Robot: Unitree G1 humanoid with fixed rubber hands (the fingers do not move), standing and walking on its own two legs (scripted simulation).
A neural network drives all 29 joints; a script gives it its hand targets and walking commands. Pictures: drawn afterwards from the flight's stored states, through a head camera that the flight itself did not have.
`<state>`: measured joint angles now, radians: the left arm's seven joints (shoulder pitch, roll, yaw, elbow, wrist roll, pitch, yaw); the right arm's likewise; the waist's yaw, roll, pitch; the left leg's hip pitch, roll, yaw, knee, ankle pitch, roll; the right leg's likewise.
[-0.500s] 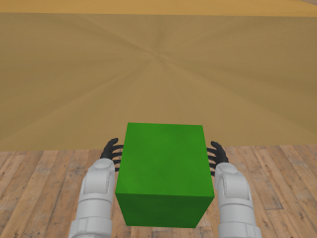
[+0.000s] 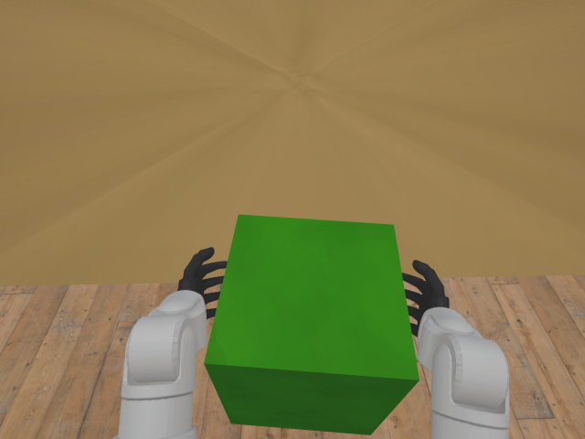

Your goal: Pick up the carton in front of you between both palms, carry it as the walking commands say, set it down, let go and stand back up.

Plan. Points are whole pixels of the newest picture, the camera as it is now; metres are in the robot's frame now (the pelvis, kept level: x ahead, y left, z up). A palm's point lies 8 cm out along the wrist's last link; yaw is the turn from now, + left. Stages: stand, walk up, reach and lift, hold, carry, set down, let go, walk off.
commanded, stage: carry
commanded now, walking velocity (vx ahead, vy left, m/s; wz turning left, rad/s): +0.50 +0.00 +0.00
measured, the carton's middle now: (307, 330) +0.28 -0.01 +0.01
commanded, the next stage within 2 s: none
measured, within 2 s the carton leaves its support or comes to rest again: neither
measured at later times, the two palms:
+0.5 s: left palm (211, 152) +0.57 +0.17 +0.10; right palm (378, 165) +0.54 -0.13 +0.10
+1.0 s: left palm (242, 49) +0.91 +0.14 +0.15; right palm (367, 52) +0.93 -0.16 +0.15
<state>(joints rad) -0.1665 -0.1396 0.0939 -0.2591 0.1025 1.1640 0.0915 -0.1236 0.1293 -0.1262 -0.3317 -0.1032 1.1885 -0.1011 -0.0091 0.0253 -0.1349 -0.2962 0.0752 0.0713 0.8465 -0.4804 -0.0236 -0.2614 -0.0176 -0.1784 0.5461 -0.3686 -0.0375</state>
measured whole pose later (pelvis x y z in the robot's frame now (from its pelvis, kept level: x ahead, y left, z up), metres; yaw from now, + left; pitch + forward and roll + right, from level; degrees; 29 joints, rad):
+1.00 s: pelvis +0.60 -0.01 +0.02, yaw +0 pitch +4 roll +1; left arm -0.42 -0.12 0.20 -0.43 0.07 1.27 0.12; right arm -0.44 0.12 -0.18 -0.43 -0.10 1.29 -0.10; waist 0.04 0.01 0.03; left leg -0.58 0.05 0.06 0.88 -0.29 0.04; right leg -0.26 -0.03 -0.22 0.41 -0.22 -0.08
